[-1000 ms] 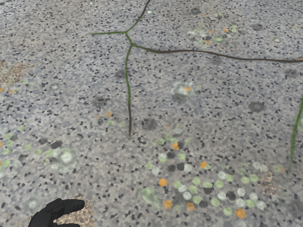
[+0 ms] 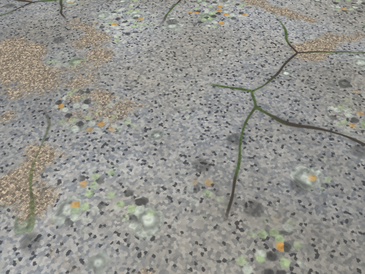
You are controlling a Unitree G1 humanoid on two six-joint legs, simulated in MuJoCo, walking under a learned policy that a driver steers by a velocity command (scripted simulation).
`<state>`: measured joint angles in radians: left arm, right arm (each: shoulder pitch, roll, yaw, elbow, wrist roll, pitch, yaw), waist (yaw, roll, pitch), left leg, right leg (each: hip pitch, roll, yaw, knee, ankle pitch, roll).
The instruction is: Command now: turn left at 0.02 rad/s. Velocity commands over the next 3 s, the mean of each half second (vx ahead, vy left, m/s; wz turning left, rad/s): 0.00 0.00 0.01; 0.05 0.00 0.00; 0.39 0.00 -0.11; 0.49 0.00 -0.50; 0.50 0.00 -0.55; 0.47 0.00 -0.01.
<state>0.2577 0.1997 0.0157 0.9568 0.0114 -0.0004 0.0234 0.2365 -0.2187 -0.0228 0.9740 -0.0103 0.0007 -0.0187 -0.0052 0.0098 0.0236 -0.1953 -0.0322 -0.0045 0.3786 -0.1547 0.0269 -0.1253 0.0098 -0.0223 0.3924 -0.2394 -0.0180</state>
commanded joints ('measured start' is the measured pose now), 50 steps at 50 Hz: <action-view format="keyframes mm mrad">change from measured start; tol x2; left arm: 1 37 102 20 -3 0 -8 5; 20 87 48 -7 125 -2 -13 14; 43 156 5 -17 179 0 -17 21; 46 181 68 12 174 2 -1 18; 48 243 96 30 182 2 6 17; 50 251 90 37 180 11 -3 14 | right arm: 1 6 -80 -14 -1 1 -10 -6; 15 68 -54 3 128 2 -7 -17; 35 95 -4 16 195 3 -5 -25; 45 108 -1 13 196 -2 1 -23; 50 -6 25 10 93 -33 -21 7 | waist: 1 9 -21 27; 41 4 -12 57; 43 6 -16 37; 45 14 -56 60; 48 57 -158 173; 50 61 -144 211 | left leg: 1 27 96 -114 -66 37 16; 42 36 110 -93 -44 79 5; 43 42 100 -86 -45 15 6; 45 -11 44 -40 28 -198 20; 46 -83 12 -10 92 -311 27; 47 -179 -10 18 172 -351 29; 48 -243 -9 59 261 -324 29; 49 -286 28 62 339 -280 31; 50 -330 50 48 392 -285 34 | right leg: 1 -70 -115 120 -112 10 -31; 42 -68 -96 110 -97 88 -39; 44 -70 -81 119 -120 -110 -50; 45 -82 -80 140 -128 -273 -70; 47 -89 -157 274 -206 -569 -136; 48 -86 -234 365 -255 -643 -179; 49 -98 -292 424 -287 -631 -212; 50 -83 -315 446 -302 -572 -229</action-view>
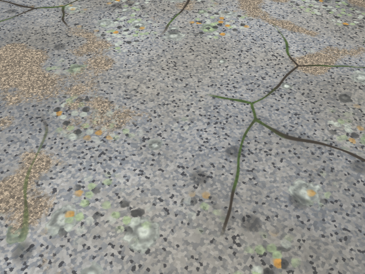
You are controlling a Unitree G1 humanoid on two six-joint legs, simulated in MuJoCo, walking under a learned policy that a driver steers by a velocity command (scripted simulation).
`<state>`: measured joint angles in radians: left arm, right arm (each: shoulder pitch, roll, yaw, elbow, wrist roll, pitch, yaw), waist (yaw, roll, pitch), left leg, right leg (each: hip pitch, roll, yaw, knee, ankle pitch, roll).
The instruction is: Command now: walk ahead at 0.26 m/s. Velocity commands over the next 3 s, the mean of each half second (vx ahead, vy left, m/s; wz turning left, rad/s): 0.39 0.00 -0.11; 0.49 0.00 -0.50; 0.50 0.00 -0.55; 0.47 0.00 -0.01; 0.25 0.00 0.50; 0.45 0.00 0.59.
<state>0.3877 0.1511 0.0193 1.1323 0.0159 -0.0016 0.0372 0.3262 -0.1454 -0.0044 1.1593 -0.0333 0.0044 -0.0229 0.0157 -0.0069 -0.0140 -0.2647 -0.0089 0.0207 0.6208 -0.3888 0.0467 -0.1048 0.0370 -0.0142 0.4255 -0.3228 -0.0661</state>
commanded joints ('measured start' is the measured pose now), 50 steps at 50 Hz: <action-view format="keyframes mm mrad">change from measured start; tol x32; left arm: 1 114 144 38 -1 13 -11 -2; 25 -408 37 11 -259 4 -39 -77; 32 87 233 100 -147 28 -49 -49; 50 123 210 74 -196 -11 -63 -27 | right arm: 1 -103 -58 -14 -107 -7 -36 17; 9 377 -221 -84 -27 12 -82 10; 50 -410 -142 -39 -457 -6 -50 47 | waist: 1 34 -106 239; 9 -174 338 40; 50 84 -57 60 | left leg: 1 -297 42 12 177 -61 16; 7 241 -39 86 -171 108 26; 11 298 369 -585 -501 -350 174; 29 343 235 162 -168 1284 37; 31 260 228 174 215 1129 41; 33 -344 -68 72 916 -137 -7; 50 -473 60 -11 133 378 -89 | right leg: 1 -67 -344 426 -330 -418 -186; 7 -301 -189 168 -97 -163 -108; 11 -670 -77 26 729 -115 -50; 30 -161 74 -169 186 168 -143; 33 391 -383 741 -85 56 -421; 39 -96 -196 335 -224 374 -254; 50 105 -123 319 -167 612 -136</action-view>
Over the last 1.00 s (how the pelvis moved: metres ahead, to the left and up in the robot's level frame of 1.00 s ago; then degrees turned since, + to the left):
0.03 -0.01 0.00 0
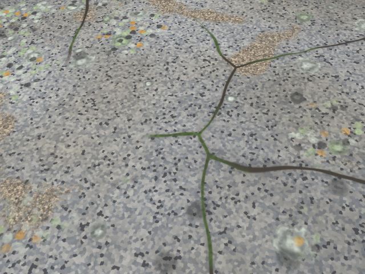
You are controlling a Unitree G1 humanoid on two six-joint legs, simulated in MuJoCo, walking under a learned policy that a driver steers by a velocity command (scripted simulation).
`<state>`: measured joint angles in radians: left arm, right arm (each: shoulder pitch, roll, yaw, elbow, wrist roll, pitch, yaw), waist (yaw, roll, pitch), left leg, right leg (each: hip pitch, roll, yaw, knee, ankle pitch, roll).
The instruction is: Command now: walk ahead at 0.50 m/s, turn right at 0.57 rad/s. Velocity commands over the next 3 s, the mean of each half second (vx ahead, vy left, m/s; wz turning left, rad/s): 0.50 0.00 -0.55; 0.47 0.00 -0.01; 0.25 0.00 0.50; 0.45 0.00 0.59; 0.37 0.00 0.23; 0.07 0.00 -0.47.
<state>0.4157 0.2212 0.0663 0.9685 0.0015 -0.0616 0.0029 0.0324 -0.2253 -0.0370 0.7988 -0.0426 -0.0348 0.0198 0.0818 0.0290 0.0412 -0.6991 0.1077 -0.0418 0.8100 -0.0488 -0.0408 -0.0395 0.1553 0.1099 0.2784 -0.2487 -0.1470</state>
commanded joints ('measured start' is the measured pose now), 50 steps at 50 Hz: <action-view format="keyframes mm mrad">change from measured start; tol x32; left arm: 1 108 142 27 -35 6 -2 11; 30 -435 63 -29 -311 42 30 -70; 36 39 288 39 -175 68 -1 -16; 50 -111 96 -12 -115 7 -47 15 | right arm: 1 -149 -63 -2 -112 6 -13 5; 9 334 -238 -46 -58 -4 -63 -44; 50 205 -28 -17 7 14 16 20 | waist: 1 27 -97 9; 10 -134 257 -432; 15 -70 53 -47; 36 16 -296 -358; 50 -104 -113 29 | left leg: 1 -42 -68 53 -90 32 2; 8 596 -126 32 -368 -16 105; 10 1079 373 -624 -436 -170 280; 16 558 157 -163 -603 -38 187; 33 746 150 163 -408 593 169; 35 472 73 214 59 217 126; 36 105 -110 197 388 -501 84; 50 131 -47 93 32 13 65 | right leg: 1 68 -245 207 -8 556 -60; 8 -32 -195 202 392 801 19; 10 -479 15 37 943 -315 65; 11 -571 -81 25 1034 -262 52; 31 -477 -171 -190 309 88 51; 34 -87 -103 -211 179 83 -10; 36 406 -594 508 59 20 -184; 50 -99 -338 -269 -64 744 11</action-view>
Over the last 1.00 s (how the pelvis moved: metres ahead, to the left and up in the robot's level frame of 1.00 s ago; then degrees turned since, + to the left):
0.48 -0.01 0.00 -22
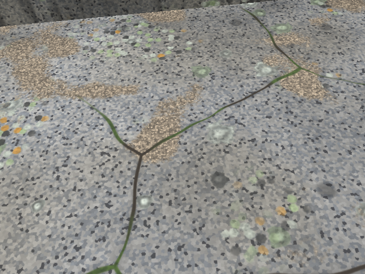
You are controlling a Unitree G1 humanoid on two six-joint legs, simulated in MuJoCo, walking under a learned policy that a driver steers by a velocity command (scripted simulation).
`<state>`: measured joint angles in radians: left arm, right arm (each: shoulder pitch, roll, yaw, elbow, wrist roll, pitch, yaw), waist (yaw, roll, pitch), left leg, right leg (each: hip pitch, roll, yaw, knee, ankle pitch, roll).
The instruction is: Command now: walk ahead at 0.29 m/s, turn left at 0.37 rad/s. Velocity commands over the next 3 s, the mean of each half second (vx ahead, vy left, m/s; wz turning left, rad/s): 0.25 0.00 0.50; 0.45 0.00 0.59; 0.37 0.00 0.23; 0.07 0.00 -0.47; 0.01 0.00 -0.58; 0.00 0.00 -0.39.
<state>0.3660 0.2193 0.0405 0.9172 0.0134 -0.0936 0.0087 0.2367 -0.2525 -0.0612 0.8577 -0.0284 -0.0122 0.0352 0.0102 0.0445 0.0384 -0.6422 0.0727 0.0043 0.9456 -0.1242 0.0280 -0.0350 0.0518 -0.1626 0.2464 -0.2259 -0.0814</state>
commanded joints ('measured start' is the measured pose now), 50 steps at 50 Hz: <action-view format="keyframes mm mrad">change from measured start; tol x32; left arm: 1 -47 103 14 -57 -6 -12 13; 50 40 159 34 -140 8 -5 -9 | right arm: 1 -36 8 13 -65 0 -7 8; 50 -230 -60 -4 -266 -11 8 59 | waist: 1 -17 -134 31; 11 -74 137 -402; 50 55 -165 41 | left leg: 1 98 -22 70 -172 121 2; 8 348 -140 123 -417 14 110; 10 756 220 -300 -372 1040 283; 16 372 97 -372 -754 -214 257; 30 403 43 -481 -734 -406 223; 35 -26 -125 -356 -417 -494 93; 42 -144 -81 -86 160 -106 -8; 50 -122 -44 12 -83 46 -19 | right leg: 1 -93 -233 -15 -17 734 -50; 8 30 -266 -38 465 890 -17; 9 -73 -208 -56 722 615 26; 10 -383 -41 -47 1045 -354 71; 12 -556 -44 212 1216 -347 88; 29 -481 -65 197 465 -81 135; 34 -26 -25 195 134 -51 76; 37 82 -503 833 -134 -579 -89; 50 30 -272 109 -77 337 -34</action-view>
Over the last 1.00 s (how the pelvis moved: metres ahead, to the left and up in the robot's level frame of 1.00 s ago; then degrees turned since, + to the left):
0.51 -0.10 0.00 -15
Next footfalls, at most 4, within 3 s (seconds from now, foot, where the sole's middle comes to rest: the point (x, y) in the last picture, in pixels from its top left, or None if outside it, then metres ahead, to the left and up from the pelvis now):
0.18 left None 0.22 0.09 -0.78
0.70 right None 0.32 -0.08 -0.78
1.16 left None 0.45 0.27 -0.78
1.68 right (132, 223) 0.68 0.27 -0.78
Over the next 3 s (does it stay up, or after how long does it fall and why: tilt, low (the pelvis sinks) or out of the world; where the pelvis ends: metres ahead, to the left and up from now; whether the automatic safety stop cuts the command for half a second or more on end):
stays up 0.55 0.28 0.00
